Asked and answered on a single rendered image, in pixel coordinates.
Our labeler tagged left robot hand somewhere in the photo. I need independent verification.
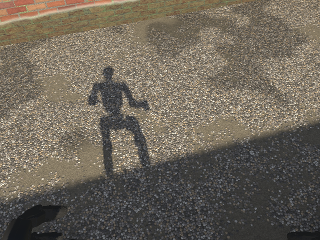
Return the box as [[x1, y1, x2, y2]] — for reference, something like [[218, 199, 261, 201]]
[[1, 204, 76, 240]]

